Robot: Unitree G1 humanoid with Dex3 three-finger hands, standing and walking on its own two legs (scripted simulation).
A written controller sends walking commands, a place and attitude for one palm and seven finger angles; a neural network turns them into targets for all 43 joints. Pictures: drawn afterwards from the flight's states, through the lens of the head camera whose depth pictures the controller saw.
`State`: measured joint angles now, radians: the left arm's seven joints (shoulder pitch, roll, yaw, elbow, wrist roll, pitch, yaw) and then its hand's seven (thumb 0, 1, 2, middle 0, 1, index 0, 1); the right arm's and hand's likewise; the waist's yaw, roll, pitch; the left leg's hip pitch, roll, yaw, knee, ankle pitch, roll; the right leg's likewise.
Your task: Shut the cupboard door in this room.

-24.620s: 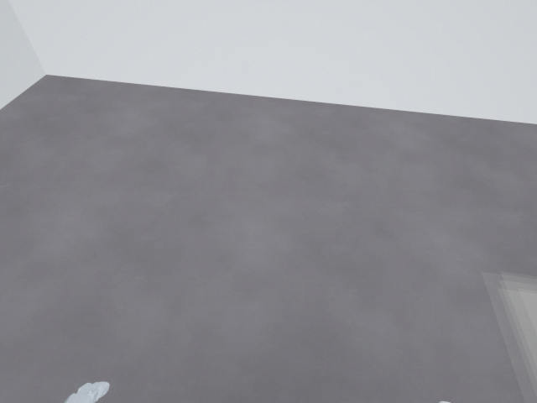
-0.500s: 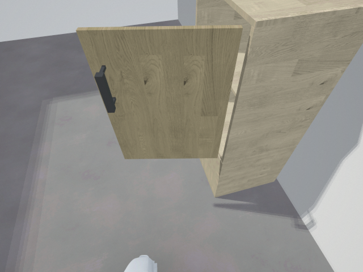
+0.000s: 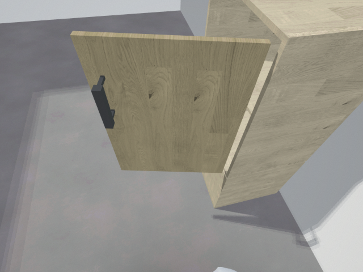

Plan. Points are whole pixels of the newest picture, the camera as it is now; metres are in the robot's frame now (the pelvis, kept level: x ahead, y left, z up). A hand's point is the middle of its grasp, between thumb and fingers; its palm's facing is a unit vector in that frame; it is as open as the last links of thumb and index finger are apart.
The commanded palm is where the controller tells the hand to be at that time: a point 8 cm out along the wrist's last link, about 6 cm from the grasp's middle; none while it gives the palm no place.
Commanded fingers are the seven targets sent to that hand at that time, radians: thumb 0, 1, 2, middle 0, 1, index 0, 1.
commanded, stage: come to a stop and stand still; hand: left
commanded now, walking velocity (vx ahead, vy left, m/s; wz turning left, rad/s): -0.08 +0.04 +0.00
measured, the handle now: (105, 102) +0.49 +0.24 +0.06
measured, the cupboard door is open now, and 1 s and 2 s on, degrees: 75 75 75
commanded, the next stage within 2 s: look again from close up in 1.46 s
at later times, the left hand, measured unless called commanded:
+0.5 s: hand out of the picture -0.01 +0.15 -0.15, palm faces +0.09 -0.96 -0.27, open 7.4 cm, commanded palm none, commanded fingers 0.00 0.90 0.90 -0.20 -0.30 -0.20 -0.30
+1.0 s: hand out of the picture -0.03 +0.18 -0.18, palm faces +0.01 -0.99 -0.15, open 7.4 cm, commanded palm none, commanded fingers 0.00 0.90 0.90 -0.20 -0.30 -0.20 -0.30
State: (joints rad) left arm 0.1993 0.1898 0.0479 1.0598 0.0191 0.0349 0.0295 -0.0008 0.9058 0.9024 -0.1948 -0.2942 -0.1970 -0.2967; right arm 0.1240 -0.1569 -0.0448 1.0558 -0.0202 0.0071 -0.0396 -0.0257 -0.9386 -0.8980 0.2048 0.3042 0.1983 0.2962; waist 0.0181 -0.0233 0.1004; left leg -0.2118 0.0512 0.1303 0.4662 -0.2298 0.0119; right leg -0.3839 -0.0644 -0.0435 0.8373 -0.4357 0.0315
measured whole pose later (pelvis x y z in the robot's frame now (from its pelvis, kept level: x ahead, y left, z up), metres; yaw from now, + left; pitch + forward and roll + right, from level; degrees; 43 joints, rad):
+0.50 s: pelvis -0.04 -0.05 +0.01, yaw +1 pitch +0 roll +3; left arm 0.24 0.16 0.03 1.00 0.03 0.00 0.02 0.00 0.90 0.90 -0.20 -0.30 -0.20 -0.30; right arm 0.21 -0.24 -0.06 1.05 -0.02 0.08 0.01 0.00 -0.91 -0.90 0.20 0.30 0.19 0.30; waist 0.05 0.01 0.06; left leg -0.33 0.03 -0.01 0.89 -0.40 -0.06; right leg -0.29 -0.08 -0.08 0.44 -0.15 -0.03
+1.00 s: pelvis -0.04 +0.00 +0.01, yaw +0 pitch +1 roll -1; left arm 0.24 0.20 0.05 1.10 0.02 0.04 0.00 0.00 0.91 0.90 -0.19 -0.29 -0.20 -0.30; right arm 0.36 -0.08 -0.01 1.11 -0.03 -0.03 -0.05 0.00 -0.90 -0.90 0.20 0.30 0.20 0.30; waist -0.02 -0.06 0.04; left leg -0.10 0.02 0.04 0.33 -0.25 0.01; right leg -0.41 -0.04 -0.02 0.85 -0.36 0.05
